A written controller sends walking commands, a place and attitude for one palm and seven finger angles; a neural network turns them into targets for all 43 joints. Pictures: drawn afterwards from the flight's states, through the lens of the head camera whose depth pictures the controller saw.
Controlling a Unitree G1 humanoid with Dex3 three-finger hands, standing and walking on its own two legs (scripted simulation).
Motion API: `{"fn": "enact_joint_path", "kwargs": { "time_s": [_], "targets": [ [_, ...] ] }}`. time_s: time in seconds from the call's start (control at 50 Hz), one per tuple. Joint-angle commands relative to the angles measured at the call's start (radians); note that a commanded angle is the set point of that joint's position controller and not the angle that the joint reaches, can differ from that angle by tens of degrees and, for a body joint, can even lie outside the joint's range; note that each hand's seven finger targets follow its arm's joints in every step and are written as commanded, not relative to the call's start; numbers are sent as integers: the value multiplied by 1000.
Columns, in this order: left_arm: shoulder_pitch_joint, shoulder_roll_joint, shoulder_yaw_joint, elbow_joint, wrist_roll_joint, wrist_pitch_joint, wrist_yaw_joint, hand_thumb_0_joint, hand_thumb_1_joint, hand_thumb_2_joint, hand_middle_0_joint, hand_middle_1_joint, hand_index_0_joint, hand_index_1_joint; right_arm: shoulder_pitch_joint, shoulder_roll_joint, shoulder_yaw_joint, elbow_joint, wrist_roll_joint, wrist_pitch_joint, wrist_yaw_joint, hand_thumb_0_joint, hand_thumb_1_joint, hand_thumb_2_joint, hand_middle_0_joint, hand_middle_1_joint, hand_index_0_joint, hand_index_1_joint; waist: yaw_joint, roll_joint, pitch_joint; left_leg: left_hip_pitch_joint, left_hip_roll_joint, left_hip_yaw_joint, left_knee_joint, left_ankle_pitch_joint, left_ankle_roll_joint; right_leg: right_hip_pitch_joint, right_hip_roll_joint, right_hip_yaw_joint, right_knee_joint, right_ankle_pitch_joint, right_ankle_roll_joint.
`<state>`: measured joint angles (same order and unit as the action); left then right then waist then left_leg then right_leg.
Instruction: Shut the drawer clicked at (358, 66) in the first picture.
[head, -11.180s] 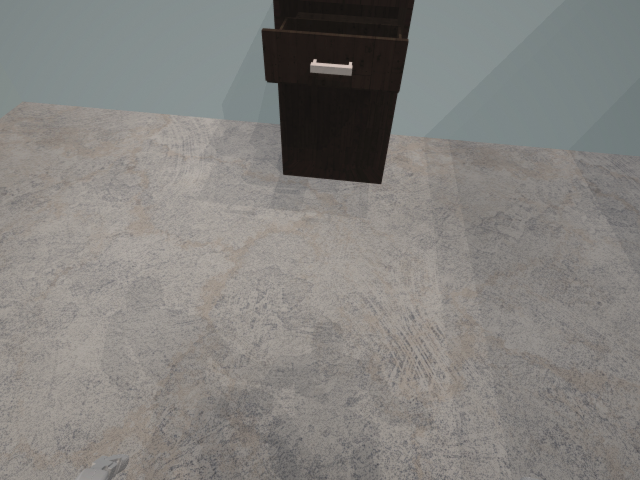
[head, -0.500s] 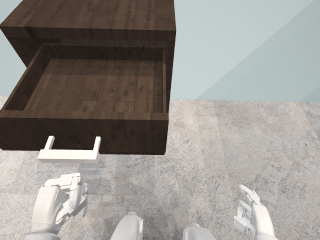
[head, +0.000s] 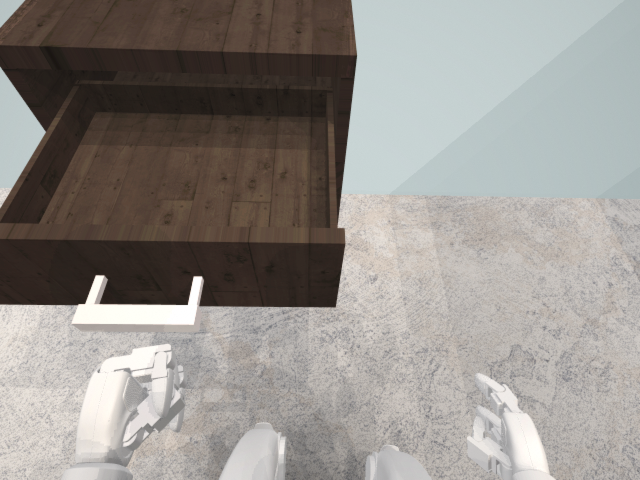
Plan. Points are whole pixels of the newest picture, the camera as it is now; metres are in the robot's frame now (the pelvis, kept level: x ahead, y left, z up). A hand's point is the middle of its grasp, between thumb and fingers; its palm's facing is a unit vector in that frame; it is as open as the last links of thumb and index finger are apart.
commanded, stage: push the drawer shut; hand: left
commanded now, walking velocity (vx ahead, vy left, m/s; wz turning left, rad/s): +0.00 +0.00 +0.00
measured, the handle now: (144, 301) +0.31 +0.23 +0.05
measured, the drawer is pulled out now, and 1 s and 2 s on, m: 0.29 0.22 0.10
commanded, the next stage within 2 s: none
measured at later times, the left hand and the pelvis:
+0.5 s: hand (174, 365) +0.24 +0.17 +0.05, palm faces +0.05 -1.00 -0.05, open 3.1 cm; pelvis +0.00 +0.00 +0.00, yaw +0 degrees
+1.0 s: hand (185, 308) +0.30 +0.18 +0.05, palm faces +0.05 -1.00 -0.04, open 3.2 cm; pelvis -0.01 +0.00 +0.01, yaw +0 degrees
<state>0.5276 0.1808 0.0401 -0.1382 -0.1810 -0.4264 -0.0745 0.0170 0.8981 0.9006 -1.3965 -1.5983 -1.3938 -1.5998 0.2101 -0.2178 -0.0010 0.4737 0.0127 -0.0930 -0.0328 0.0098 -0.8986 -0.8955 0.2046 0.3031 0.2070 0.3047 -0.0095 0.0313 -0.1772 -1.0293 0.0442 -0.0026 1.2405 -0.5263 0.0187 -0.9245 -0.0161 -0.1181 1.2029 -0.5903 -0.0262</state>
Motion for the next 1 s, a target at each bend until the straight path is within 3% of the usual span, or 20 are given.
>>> {"fn": "enact_joint_path", "kwargs": {
  "time_s": [0.0, 0.16, 0.26, 0.3, 0.38, 0.42, 0.46, 0.6, 0.8, 0.84, 0.9, 0.98],
  "targets": [
    [10, 88, 64, -246, -8, -95, 4, 0, 900, 900, -1400, -1600, -1400, -1600, -43, -121, -53, -152, -3, -55, -9, 0, -900, -900, 200, 300, 200, 300, -5, 29, -213, 234, -27, -49, -184, 227, 9, 78, 37, 47, -175, 222, -5],
    [-46, 99, 97, -172, -27, -67, -28, 0, 900, 900, -1400, -1600, -1400, -1600, -38, -130, -53, -137, 1, -47, -13, 0, -900, -900, 200, 300, 200, 300, -21, -1, -203, 206, -30, -42, -163, 228, 9, 91, 38, 58, -182, 250, 1],
    [-130, 106, 89, -186, -42, -65, -44, 0, 900, 900, -1400, -1600, -1400, -1600, -32, -137, -47, -130, 1, -54, -17, 0, -900, -900, 200, 300, 200, 300, -30, 30, -221, 224, -30, -43, -162, 243, 11, 96, 34, 62, -189, 265, 2],
    [-157, 142, 128, -156, -39, -64, -40, 0, 900, 900, -1400, -1600, -1400, -1600, -29, -141, -48, -118, 0, -54, -21, 0, -900, -900, 200, 300, 200, 300, -28, 15, -211, 212, -27, -45, -161, 232, 12, 93, 38, 64, -193, 246, 0],
    [-174, 128, 125, -114, -43, -54, -38, 0, 900, 900, -1400, -1600, -1400, -1600, -24, -144, -46, -116, 0, -55, -16, 0, -900, -900, 200, 300, 200, 300, -23, 21, -230, 226, -29, -42, -170, 254, 9, 106, 36, 61, -190, 272, 1],
    [-240, 118, 107, -114, -40, -49, -37, 0, 900, 900, -1400, -1600, -1400, -1600, -25, -149, -42, -112, 0, -56, -15, 0, -900, -900, 200, 300, 200, 300, -37, 34, -215, 233, -28, -47, -174, 244, 10, 82, 35, 55, -189, 258, 1],
    [-265, 126, 114, -108, -40, -52, -31, 0, 900, 900, -1400, -1600, -1400, -1600, -22, -151, -44, -105, -1, -59, -15, 0, -900, -900, 200, 300, 200, 300, -35, 40, -229, 240, -27, -46, -173, 245, 9, 82, 34, 57, -189, 255, 1],
    [-448, 153, 122, -28, -34, -58, -25, 0, 900, 900, -1400, -1600, -1400, -1600, -21, -166, -38, -78, -2, -60, -21, 0, -900, -900, 200, 300, 200, 300, -57, -1, -205, 202, -27, -53, -177, 162, 15, 58, 35, 69, -211, 166, 2],
    [-621, 173, 139, 75, -38, -25, -29, 0, 900, 900, -1400, -1600, -1400, -1600, -25, -173, -32, -51, 5, -54, -23, 0, -900, -900, 200, 300, 200, 300, -44, 57, -266, 259, -30, -51, -214, 160, 12, 85, 30, 72, -230, 168, 0],
    [-660, 156, 124, 92, -39, -19, -26, 0, 900, 900, -1400, -1600, -1400, -1600, -21, -172, -32, -44, 5, -52, -21, 0, -900, -900, 200, 300, 200, 300, -52, 44, -270, 275, -28, -52, -218, 164, 10, 81, 29, 69, -233, 177, 3],
    [-695, 197, 170, 165, -38, -17, -16, 0, 900, 900, -1400, -1600, -1400, -1600, -12, -177, -31, -35, 5, -43, -21, 0, -900, -900, 200, 300, 200, 300, -53, -11, -241, 238, -27, -49, -222, 154, 13, 102, 32, 77, -247, 165, 5],
    [-732, 184, 171, 205, -32, -34, -14, 0, 900, 900, -1400, -1600, -1400, -1600, -8, -173, -33, -31, 4, -35, -14, 0, -900, -900, 200, 300, 200, 300, -42, 22, -249, 263, -27, -44, -234, 175, 6, 102, 30, 74, -241, 187, 2]
  ]
}}
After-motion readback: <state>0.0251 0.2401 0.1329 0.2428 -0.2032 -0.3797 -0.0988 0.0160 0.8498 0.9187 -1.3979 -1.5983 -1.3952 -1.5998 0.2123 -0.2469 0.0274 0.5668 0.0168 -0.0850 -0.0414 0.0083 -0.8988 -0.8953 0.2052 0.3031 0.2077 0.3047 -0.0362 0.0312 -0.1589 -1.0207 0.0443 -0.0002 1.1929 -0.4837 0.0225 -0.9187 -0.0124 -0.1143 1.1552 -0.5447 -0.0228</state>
